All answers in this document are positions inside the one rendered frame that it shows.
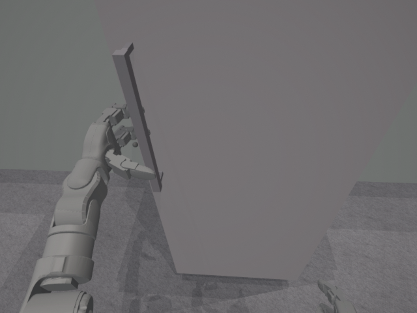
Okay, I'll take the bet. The handle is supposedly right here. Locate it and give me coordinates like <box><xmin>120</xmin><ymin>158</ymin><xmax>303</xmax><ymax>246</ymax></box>
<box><xmin>112</xmin><ymin>42</ymin><xmax>164</xmax><ymax>192</ymax></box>

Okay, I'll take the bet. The left robot hand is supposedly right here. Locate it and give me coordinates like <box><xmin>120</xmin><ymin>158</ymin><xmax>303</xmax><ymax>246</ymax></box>
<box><xmin>81</xmin><ymin>103</ymin><xmax>156</xmax><ymax>180</ymax></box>

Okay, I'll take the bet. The fridge door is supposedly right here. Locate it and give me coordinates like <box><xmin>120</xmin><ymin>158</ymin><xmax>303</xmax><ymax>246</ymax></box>
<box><xmin>94</xmin><ymin>0</ymin><xmax>417</xmax><ymax>280</ymax></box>

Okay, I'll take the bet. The left robot upper arm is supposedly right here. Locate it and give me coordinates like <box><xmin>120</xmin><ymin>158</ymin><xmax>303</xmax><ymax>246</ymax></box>
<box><xmin>23</xmin><ymin>291</ymin><xmax>93</xmax><ymax>313</ymax></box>

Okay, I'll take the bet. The robot left forearm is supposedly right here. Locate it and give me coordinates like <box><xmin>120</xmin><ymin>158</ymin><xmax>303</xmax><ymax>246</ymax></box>
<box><xmin>19</xmin><ymin>158</ymin><xmax>110</xmax><ymax>313</ymax></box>

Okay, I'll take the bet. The right robot hand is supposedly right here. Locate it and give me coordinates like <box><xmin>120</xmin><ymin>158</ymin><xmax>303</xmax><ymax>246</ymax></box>
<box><xmin>316</xmin><ymin>279</ymin><xmax>357</xmax><ymax>313</ymax></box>

